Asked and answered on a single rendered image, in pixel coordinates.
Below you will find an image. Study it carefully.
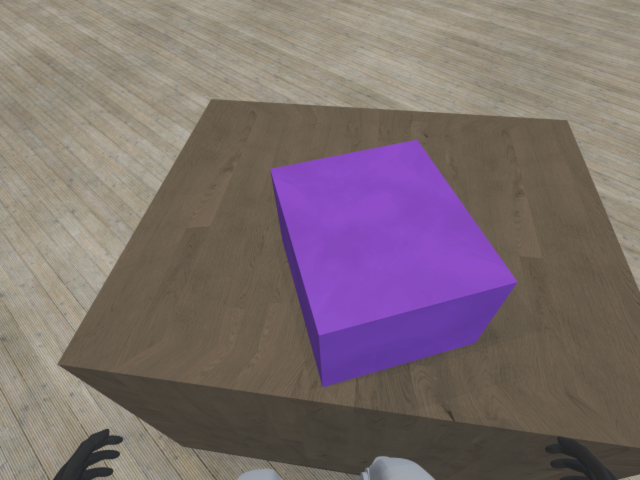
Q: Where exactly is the left robot hand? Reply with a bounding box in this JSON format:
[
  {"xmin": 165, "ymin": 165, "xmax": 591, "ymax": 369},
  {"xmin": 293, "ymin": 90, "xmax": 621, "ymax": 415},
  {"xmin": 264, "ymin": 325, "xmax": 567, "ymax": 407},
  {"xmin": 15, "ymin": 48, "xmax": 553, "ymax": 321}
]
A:
[{"xmin": 53, "ymin": 429, "xmax": 123, "ymax": 480}]

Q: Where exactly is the right robot hand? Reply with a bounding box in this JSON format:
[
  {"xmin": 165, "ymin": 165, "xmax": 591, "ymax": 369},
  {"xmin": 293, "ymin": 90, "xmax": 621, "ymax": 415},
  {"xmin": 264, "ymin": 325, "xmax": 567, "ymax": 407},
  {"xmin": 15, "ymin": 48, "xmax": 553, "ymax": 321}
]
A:
[{"xmin": 545, "ymin": 436, "xmax": 618, "ymax": 480}]

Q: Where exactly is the right robot thigh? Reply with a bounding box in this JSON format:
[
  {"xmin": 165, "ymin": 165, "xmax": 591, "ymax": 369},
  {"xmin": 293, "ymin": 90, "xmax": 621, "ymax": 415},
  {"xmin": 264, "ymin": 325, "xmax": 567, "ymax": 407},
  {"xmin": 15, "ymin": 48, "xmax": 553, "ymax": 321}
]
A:
[{"xmin": 360, "ymin": 458, "xmax": 435, "ymax": 480}]

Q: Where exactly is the pedestal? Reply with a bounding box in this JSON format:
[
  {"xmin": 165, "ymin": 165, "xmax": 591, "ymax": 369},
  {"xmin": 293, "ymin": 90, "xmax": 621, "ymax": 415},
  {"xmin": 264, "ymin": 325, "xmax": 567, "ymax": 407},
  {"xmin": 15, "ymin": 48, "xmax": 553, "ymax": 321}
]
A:
[{"xmin": 57, "ymin": 99, "xmax": 640, "ymax": 480}]

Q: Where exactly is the carton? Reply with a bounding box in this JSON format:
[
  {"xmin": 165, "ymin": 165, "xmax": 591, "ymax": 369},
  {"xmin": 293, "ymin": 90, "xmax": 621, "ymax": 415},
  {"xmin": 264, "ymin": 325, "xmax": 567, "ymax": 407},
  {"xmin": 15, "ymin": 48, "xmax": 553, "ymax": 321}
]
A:
[{"xmin": 270, "ymin": 140, "xmax": 517, "ymax": 387}]

